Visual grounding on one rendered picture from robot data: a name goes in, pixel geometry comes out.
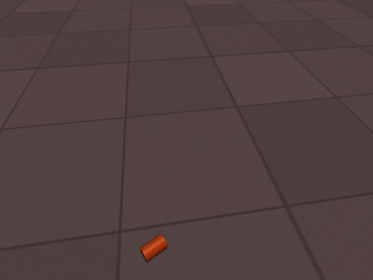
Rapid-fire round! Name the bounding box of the can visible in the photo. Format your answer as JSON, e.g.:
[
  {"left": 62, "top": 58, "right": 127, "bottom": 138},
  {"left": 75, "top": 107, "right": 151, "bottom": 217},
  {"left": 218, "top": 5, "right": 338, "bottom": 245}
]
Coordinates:
[{"left": 140, "top": 233, "right": 168, "bottom": 261}]

